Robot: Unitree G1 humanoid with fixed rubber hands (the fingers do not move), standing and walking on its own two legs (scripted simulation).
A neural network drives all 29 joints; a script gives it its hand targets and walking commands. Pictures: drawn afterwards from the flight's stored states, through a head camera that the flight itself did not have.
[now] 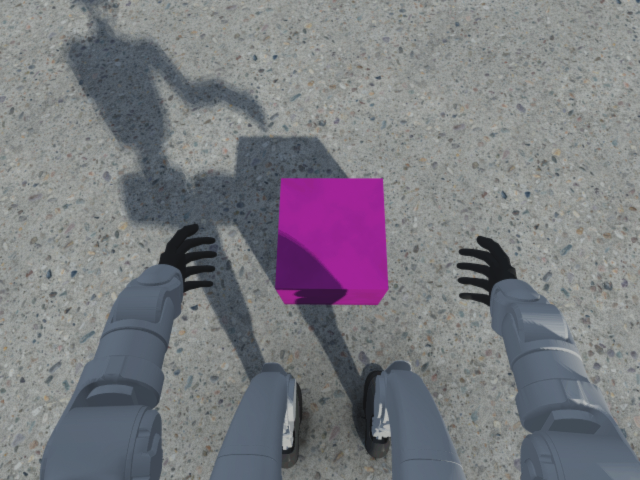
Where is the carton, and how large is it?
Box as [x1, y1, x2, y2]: [275, 178, 387, 304]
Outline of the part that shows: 281,178 275,288 284,303 377,304 387,290 382,178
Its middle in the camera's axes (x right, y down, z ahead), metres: +0.03 +0.02 +1.05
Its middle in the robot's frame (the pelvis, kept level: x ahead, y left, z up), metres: +0.57 +0.01 -0.58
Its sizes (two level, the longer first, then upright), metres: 0.294 0.267 0.210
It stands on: the floor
